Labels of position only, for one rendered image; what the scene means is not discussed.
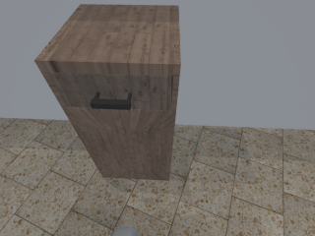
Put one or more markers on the left robot thigh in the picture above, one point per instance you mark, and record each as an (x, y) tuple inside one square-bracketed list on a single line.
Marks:
[(126, 231)]

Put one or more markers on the cabinet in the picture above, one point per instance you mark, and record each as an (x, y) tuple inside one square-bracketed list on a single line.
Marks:
[(120, 40)]

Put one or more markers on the drawer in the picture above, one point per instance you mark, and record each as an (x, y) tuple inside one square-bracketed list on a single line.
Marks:
[(149, 92)]

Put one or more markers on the handle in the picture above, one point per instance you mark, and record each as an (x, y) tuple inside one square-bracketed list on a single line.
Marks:
[(117, 104)]

